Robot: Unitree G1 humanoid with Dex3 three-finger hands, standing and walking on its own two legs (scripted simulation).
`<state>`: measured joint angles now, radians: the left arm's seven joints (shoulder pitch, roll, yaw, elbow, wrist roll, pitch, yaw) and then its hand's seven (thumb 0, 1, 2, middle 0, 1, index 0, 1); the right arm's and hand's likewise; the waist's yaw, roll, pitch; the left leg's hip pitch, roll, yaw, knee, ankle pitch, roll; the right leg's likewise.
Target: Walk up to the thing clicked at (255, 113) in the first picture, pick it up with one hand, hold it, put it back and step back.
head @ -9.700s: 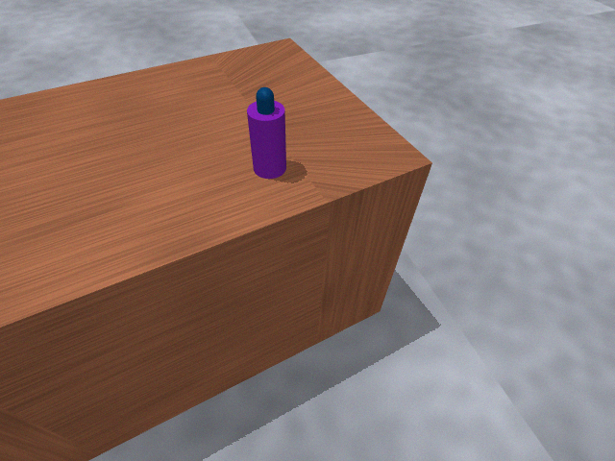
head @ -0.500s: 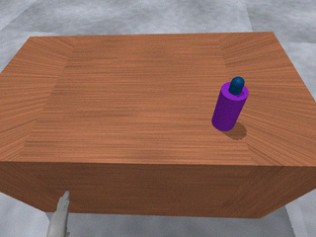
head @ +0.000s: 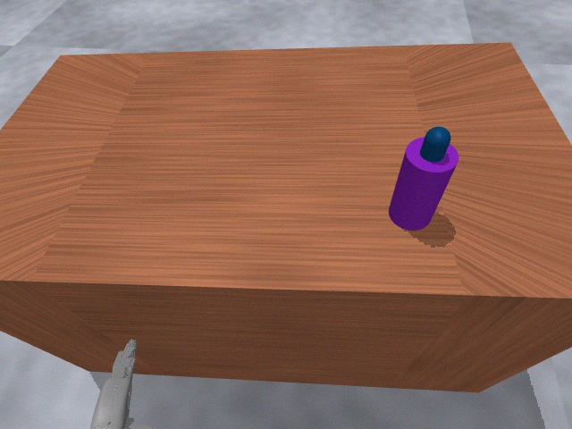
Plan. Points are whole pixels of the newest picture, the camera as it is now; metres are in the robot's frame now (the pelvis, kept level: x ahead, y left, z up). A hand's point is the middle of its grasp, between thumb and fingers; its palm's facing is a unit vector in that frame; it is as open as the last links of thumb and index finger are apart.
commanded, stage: go down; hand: right
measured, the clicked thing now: (423, 177) +0.49 -0.16 +0.05
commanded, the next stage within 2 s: approach in 0.82 s
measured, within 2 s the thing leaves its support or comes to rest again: neither
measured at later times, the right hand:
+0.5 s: hand out of the picture +0.41 -0.37 +0.14, palm faces +0.16 +0.99 +0.00, open 17.4 cm
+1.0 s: hand out of the picture +0.41 -0.37 +0.13, palm faces +0.15 +0.99 +0.01, open 17.4 cm
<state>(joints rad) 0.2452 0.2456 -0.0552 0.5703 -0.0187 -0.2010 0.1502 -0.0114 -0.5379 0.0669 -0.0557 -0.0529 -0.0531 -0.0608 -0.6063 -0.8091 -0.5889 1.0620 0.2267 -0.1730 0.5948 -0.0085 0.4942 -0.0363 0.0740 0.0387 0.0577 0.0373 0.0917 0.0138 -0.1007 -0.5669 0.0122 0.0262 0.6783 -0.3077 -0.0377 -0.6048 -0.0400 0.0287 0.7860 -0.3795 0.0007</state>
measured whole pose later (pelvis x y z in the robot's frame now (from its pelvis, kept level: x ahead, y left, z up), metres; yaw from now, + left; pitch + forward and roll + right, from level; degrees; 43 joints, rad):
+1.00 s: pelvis +0.00 +0.00 -0.01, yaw +0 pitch +14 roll +3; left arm 0.28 0.26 -0.07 0.47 -0.01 -0.18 0.13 -0.01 -0.55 0.07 -0.05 -0.05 -0.05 -0.06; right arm -0.70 -0.89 -0.62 1.15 0.17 -0.15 0.60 -0.01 0.51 -0.03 0.07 0.04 0.06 0.04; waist 0.12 0.01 -0.12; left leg -0.66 0.01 0.03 0.76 -0.34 -0.03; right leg -0.70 -0.04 0.04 0.86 -0.41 0.00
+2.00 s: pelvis -0.01 +0.01 -0.05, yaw +1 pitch +18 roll +2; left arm 0.40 0.22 0.05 0.12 0.02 -0.07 0.00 -0.01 -0.52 0.04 -0.06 -0.05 -0.06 -0.05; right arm -0.72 -0.44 -0.43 0.99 0.08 -0.31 0.17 -0.01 0.55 -0.04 0.05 0.04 0.04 0.04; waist 0.16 0.01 -0.14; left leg -0.90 0.00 0.01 1.00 -0.42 -0.03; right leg -0.91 -0.05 0.02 1.07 -0.48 0.01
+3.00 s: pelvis -0.01 +0.01 -0.04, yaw +2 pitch +19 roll +2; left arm 0.38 0.22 0.05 0.12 0.03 -0.04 -0.02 -0.01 -0.52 0.05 -0.05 -0.05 -0.05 -0.05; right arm -0.78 -0.43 -0.41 1.06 0.05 -0.34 0.10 0.00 0.29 -0.60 0.81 0.73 0.86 0.75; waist 0.18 0.00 -0.14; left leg -0.90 0.00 0.00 0.99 -0.42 -0.03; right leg -0.91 -0.05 0.02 1.05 -0.48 0.01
